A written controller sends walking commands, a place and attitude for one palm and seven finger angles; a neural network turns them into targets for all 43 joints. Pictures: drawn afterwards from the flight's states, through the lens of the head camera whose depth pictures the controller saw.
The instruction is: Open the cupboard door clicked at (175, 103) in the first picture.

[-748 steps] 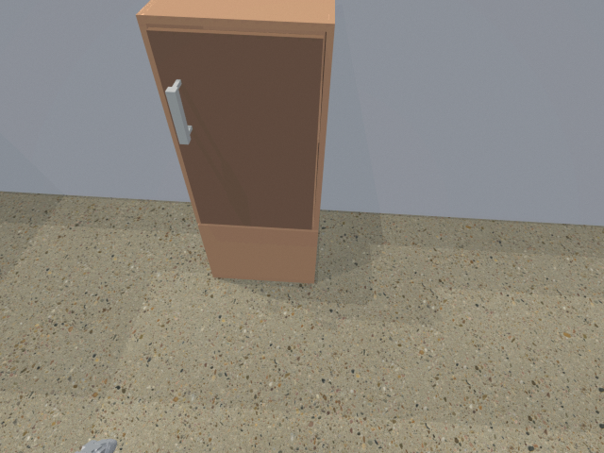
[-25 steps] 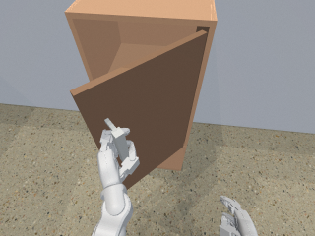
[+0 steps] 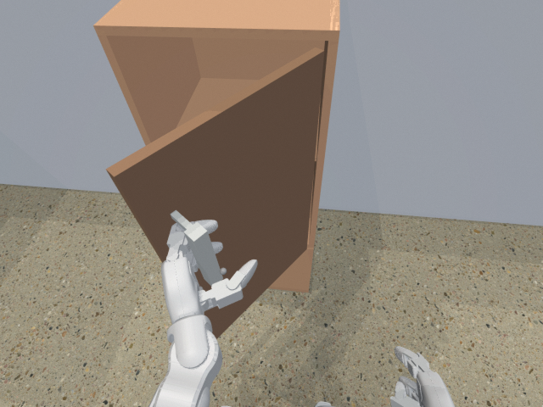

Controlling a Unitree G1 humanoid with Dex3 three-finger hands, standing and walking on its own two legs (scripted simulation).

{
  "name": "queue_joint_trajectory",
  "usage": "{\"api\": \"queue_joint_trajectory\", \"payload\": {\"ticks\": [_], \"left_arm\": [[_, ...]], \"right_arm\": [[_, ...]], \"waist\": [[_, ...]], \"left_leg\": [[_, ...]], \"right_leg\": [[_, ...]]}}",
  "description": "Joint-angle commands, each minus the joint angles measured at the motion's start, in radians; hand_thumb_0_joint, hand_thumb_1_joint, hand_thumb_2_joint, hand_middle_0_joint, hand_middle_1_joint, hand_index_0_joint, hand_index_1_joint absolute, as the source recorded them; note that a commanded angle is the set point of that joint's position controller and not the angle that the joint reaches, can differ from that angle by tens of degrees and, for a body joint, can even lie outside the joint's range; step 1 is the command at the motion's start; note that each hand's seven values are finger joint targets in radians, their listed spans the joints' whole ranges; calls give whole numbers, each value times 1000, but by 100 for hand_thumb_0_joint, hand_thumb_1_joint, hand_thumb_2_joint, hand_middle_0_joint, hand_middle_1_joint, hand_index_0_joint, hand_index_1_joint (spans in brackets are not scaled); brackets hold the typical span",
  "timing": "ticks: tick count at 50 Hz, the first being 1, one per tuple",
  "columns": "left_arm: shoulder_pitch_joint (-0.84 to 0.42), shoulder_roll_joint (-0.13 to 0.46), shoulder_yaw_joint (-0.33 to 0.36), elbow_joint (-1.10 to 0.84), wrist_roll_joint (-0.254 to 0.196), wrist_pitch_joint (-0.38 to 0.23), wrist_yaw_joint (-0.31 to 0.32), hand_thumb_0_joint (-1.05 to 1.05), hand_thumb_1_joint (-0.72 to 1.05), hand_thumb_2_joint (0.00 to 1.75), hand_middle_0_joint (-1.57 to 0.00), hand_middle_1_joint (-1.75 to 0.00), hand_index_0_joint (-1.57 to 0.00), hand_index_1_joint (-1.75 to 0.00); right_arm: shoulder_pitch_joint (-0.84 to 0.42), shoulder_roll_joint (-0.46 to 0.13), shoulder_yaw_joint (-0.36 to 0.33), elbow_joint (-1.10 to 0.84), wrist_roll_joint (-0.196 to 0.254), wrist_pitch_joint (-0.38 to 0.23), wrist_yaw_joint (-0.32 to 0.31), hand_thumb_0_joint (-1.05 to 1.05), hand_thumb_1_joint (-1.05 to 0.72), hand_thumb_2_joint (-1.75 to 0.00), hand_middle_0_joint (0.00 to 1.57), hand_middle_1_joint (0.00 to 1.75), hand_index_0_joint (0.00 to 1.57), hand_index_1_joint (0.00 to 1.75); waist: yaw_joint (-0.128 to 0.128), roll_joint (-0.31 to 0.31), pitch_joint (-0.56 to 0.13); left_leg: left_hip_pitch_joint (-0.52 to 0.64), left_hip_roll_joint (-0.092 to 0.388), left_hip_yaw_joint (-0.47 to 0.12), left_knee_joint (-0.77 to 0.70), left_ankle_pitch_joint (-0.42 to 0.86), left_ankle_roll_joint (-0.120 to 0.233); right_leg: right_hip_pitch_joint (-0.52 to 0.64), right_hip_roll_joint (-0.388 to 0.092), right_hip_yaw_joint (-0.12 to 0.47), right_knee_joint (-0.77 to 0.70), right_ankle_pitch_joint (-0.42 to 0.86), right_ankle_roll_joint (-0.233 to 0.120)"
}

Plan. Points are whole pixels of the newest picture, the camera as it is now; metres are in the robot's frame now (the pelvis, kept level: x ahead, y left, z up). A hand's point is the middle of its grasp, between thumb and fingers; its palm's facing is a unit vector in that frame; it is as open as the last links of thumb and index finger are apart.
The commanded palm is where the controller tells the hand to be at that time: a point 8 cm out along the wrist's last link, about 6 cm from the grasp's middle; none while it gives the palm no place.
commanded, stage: open thumb and fingers to let go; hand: left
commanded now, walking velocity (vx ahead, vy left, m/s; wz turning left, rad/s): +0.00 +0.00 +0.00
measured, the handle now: (196, 249) +0.33 +0.13 +0.06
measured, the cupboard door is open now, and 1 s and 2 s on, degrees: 54 54 54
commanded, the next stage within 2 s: slide the hand sideways off the handle in 0.44 s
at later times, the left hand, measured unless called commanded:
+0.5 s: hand (220, 270) +0.30 +0.09 +0.06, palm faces +0.27 -0.96 -0.01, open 14.9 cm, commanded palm +0.26 +0.14 +0.06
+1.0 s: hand (197, 308) +0.25 +0.11 +0.05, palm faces -0.15 -0.99 +0.01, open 16.3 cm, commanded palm +0.23 +0.17 +0.06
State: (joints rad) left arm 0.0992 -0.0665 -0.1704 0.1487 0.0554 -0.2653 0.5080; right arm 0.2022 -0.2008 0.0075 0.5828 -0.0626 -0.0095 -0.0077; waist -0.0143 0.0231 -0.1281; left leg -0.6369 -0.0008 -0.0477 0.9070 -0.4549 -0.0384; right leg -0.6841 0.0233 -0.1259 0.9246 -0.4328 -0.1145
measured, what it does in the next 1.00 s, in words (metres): shifts its weight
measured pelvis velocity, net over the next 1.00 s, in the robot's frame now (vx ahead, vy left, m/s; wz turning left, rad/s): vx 0.00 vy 0.06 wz -0.04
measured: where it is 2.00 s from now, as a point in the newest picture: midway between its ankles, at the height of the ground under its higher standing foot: outside the picture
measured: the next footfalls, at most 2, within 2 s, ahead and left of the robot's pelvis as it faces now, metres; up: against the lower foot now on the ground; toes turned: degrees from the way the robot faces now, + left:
none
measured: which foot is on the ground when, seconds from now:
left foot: down 0.00-1.00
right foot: down 0.00-1.00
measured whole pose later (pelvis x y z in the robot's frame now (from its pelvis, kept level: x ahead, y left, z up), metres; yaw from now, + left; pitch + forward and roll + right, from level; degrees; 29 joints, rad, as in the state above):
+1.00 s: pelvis +0.00 +0.06 -0.01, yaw -2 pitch +11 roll +0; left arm 0.28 0.07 -0.22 -0.05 -0.03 -0.29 0.05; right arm 0.27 -0.22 0.03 0.43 -0.01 -0.04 0.01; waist -0.01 0.02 -0.12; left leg -0.69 -0.02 0.01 1.01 -0.51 0.03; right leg -0.73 0.00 -0.06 0.99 -0.45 -0.04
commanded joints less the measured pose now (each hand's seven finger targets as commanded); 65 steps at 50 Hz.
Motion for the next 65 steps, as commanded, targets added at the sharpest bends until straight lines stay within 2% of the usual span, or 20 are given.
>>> {"api": "queue_joint_trajectory", "payload": {"ticks": [1, 3, 13, 21, 23, 27, 28, 29, 30, 32, 34, 35, 37, 40, 44, 45, 47, 49, 54, 65], "left_arm": [[-197, -1, 17, -201, 8, -79, -6, 0, -50, 30, -30, -120, -30, -120], [-210, -2, 14, -190, 7, -81, -5, 0, -50, 30, -30, -120, -30, -120], [-301, 17, 37, -141, 12, -94, 18, 0, -50, 30, -22, -70, -22, -70], [-244, -31, 10, -142, 9, -84, 23, 0, -50, 30, -15, -30, -15, -30], [-267, -50, -5, -130, 8, -76, 31, 0, -50, 30, -15, -30, -15, -30], [-282, -44, 0, -144, 20, -70, 51, 0, -50, 30, -15, -30, -15, -30], [-267, 65, -173, -139, 126, -105, -161, 0, -50, 30, -15, -30, -15, -30], [-310, 157, -71, -182, 91, -143, -274, 0, -50, 30, -15, -30, -15, -30], [-305, 169, -81, -219, 70, -164, -368, 0, -50, 30, -15, -30, -15, -30], [-270, 152, -102, -226, -22, -163, -531, 0, -50, 30, -15, -30, -15, -30], [-202, 106, -64, -214, -148, -125, -592, 0, -50, 30, -15, -30, -15, -30], [-209, 80, -65, -223, -187, -107, -592, 0, -50, 30, -15, -30, -15, -30], [-149, 76, -27, -247, -213, -87, -556, 0, -50, 30, -15, -30, -15, -30], [-59, 99, -14, -314, -161, -91, -486, 0, -50, 30, -15, -30, -15, -30], [6, 143, -14, -378, -83, -104, -447, 0, -50, 30, -15, -30, -15, -30], [27, 139, -22, -402, -76, -105, -446, 0, -50, 30, -15, -30, -15, -30], [71, 165, -4, -427, -75, -99, -447, 0, -50, 30, -15, -30, -15, -30], [71, 139, -37, -480, -74, -97, -451, 0, -50, 30, -15, -30, -15, -30], [142, 143, -42, -531, -94, -85, -469, 0, -50, 30, -15, -30, -15, -30], [370, 212, 48, -612, -129, -70, -517, 0, -50, 30, -15, -30, -15, -30]], "right_arm": [[-86, -62, -28, -159, 6, -55, -2, 0, -90, -90, 20, 30, 20, 30], [-90, -64, -28, -157, 7, -54, 0, 0, -90, -90, 20, 30, 20, 30], [-95, -67, -30, -146, 5, -53, -4, 0, -90, -90, 20, 30, 20, 30], [-83, -65, -28, -163, 6, -44, 5, 0, -90, -90, 20, 30, 20, 30], [-89, -68, -25, -169, 6, -45, 7, 0, -90, -90, 20, 30, 20, 30], [-86, -69, -27, -175, 3, -43, 8, 0, -90, -90, 20, 30, 20, 30], [-41, -111, -18, -148, 9, -44, 11, 0, -90, -90, 20, 30, 20, 30], [-25, -108, -27, -168, 18, -44, 3, 0, -90, -90, 20, 30, 20, 30], [-35, -108, -26, -182, 23, -48, -3, 0, -90, -90, 20, 30, 20, 30], [-29, -114, -21, -214, 51, -57, -9, 0, -90, -90, 20, 30, 20, 30], [-38, -108, -11, -243, 72, -68, -15, 0, -90, -90, 20, 30, 20, 30], [-45, -111, -8, -252, 77, -75, -16, 0, -90, -90, 20, 30, 20, 30], [-48, -115, -9, -268, 80, -87, -11, 0, -90, -90, 20, 30, 20, 30], [-21, -118, -19, -285, 71, -91, 7, 0, -90, -90, 20, 30, 20, 30], [-10, -120, -25, -304, 59, -86, 20, 0, -90, -90, 20, 30, 20, 30], [-7, -117, -24, -312, 59, -85, 23, 0, -90, -90, 20, 30, 20, 30], [-5, -120, -24, -327, 61, -78, 21, 0, -90, -90, 20, 30, 20, 30], [-7, -115, -21, -335, 63, -78, 19, 0, -90, -90, 20, 30, 20, 30], [3, -119, -20, -347, 65, -86, 7, 0, -90, -90, 20, 30, 20, 30], [30, -118, -23, -370, 69, -94, -1, 0, -90, -90, 20, 30, 20, 30]], "waist": [[-4, -135, -227], [-9, -133, -214], [-8, -134, -220], [3, -123, -218], [-4, -119, -180], [2, -105, -206], [-73, -131, -159], [-48, -109, -221], [-31, -53, -262], [-37, -9, -256], [-16, -28, -191], [-22, -68, -173], [3, -86, -175], [8, -79, -182], [6, -48, -185], [7, -30, -180], [8, -60, -178], [1, -8, -185], [-9, -34, -175], [9, -54, -189]], "left_leg": [[-71, -32, 22, -45, 99, 44], [-72, -31, 23, -44, 97, 46], [-66, -33, 28, -46, 87, 51], [-23, -30, 34, -67, 127, 50], [-20, -29, 32, -73, 112, 53], [-1, -27, 29, -74, 133, 53], [11, -28, 36, -54, 146, 74], [-1, -30, 33, -42, 167, 79], [7, -32, 36, -42, 177, 77], [50, -32, 35, -53, 185, 76], [45, -30, 25, -83, 147, 67], [44, -29, 19, -90, 130, 66], [46, -26, 9, -105, 135, 61], [39, -19, 6, -95, 167, 55], [16, -17, 11, -65, 160, 57], [14, -16, 10, -65, 163, 55], [-3, -14, 8, -63, 152, 57], [13, -12, 6, -60, 153, 53], [4, -10, -5, -47, 159, 53], [-31, -17, 10, -11, 218, 52]], "right_leg": [[312, -121, 294, -264, 213, 132], [303, -122, 295, -268, 203, 132], [273, -114, 281, -266, 135, 125], [248, -78, 200, -220, 181, 106], [206, -66, 174, -219, 126, 99], [196, -52, 147, -193, 141, 89], [156, -50, 163, -158, 248, 93], [193, -56, 162, -136, 297, 87], [224, -59, 177, -124, 319, 84], [218, -50, 169, -131, 311, 75], [197, -35, 135, -153, 226, 77], [183, -31, 123, -162, 188, 81], [179, -25, 98, -151, 159, 78], [152, -24, 82, -107, 191, 76], [119, -25, 95, -76, 181, 70], [112, -24, 92, -69, 181, 68], [122, -21, 95, -71, 168, 68], [99, -20, 89, -58, 164, 68], [85, -14, 81, -50, 168, 72], [126, -12, 91, -33, 261, 77]]}}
